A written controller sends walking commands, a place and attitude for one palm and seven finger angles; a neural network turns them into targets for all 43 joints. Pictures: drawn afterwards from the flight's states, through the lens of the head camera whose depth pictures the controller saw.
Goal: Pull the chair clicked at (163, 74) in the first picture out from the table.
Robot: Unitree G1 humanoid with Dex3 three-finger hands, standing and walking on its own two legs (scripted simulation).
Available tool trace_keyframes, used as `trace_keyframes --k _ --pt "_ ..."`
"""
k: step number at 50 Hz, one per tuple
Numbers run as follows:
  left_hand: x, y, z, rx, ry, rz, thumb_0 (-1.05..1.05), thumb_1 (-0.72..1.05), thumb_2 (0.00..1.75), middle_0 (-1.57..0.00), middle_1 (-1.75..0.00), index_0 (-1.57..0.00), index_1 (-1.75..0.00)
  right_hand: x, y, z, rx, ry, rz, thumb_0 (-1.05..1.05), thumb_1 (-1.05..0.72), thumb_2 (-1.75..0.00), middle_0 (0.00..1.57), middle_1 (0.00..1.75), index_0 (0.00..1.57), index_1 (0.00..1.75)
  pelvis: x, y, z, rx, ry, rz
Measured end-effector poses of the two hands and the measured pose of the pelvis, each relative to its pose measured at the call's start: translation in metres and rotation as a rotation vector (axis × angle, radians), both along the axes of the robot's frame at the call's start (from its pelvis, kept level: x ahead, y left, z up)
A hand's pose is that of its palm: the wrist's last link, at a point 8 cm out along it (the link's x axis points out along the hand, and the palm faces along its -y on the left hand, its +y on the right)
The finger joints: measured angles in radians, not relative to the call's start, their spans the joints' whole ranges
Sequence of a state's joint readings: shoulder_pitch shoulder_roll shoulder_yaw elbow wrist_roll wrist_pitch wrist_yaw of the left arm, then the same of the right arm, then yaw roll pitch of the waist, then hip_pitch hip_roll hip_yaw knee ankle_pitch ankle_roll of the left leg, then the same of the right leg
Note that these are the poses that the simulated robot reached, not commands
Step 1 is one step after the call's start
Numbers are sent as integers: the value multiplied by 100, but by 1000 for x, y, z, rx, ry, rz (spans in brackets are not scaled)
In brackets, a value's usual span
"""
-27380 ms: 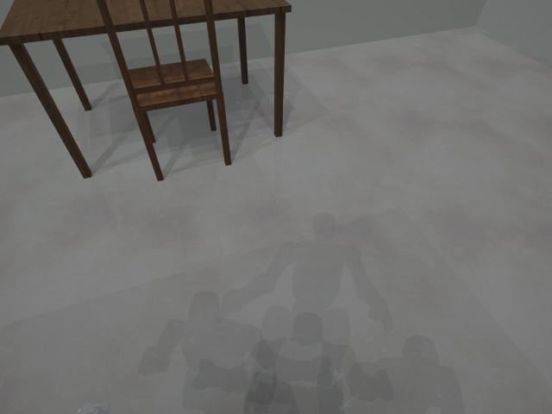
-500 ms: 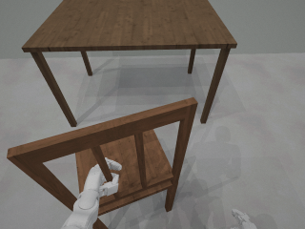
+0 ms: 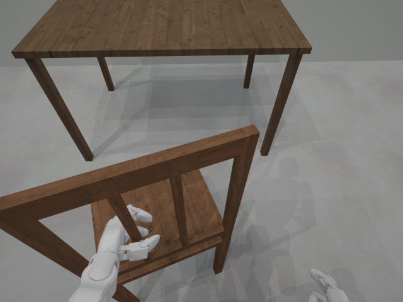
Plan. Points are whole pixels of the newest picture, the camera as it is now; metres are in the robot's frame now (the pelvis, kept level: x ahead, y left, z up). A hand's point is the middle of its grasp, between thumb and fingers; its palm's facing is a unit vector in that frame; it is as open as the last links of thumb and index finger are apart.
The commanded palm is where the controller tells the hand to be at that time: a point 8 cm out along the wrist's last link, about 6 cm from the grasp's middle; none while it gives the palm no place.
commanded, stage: open the thumb and straighten the fingers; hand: left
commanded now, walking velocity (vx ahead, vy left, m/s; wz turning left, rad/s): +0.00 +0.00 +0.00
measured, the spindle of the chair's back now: (134, 233) +0.27 +0.15 -0.05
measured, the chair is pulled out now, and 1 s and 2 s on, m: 0.60 0.60 0.60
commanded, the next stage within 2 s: draw the fingers out of the gap in 0.52 s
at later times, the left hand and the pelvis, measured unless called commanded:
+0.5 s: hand (140, 246) +0.25 +0.14 -0.06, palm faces -0.02 -0.98 -0.19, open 16.9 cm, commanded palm +0.24 +0.19 -0.04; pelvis +0.02 -0.01 -0.03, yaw +2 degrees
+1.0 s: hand (134, 278) +0.19 +0.14 -0.06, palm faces -0.02 -0.98 -0.18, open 17.5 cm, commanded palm +0.16 +0.19 -0.04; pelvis +0.01 -0.01 -0.03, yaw +2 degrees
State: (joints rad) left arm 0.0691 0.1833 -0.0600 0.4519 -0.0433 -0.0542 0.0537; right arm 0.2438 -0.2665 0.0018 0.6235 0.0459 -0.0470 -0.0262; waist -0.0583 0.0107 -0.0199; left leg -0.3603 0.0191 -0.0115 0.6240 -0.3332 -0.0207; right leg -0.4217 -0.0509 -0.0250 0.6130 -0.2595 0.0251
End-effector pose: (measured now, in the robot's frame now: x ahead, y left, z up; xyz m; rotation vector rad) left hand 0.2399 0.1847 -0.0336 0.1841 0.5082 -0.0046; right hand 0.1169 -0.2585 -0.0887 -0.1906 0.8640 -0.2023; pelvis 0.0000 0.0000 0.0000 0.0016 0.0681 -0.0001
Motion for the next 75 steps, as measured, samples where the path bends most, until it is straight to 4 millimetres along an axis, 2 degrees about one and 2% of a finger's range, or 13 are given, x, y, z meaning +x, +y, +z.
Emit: trace_keyframes --k 6,12,23,30,36,47,60,75 --pt "3 4 -3 7 17 11 1 -12 41 -34 -126 -46 -135 10 -6 -8 -18 -26 7 1 -91 -90 20 30 20 30 6 -1 -9 0 49 0" --pt "4 0 -3 11 23 21 0 -40 27 -32 -103 -36 -106 29 1 -17 -2 -67 34 1 -91 -90 20 30 20 30 12 -3 -16 1 78 8" --pt "-5 2 -6 19 49 36 -1 -53 21 -11 -34 -12 -34 60 11 -20 19 -139 89 1 -90 -90 20 30 20 30 20 -9 -26 -2 100 26" --pt "-9 5 -6 15 40 37 -1 -54 20 -3 -10 -3 -9 62 4 -18 -8 -151 96 1 -90 -90 20 30 20 30 18 -12 -29 -6 100 35" --pt "-18 10 -6 12 48 38 -1 -54 20 -1 -3 -1 -3 55 -2 -16 -20 -154 71 1 -90 -90 20 30 20 30 16 -12 -30 -7 100 32" --pt "-61 6 -5 12 64 41 -2 -54 20 0 0 0 0 47 5 -15 -17 -185 59 1 -90 -90 20 30 20 30 10 -8 -33 -11 93 34" --pt "-95 2 -3 5 68 55 -2 -54 20 0 0 0 0 59 25 -14 15 -259 84 1 -90 -90 20 30 20 30 2 -4 -40 -16 91 40" --pt "-133 3 -3 -11 104 73 -2 -54 20 0 0 0 0 71 26 -12 -1 -295 60 1 -90 -90 20 30 20 30 5 -2 -48 -25 108 42"
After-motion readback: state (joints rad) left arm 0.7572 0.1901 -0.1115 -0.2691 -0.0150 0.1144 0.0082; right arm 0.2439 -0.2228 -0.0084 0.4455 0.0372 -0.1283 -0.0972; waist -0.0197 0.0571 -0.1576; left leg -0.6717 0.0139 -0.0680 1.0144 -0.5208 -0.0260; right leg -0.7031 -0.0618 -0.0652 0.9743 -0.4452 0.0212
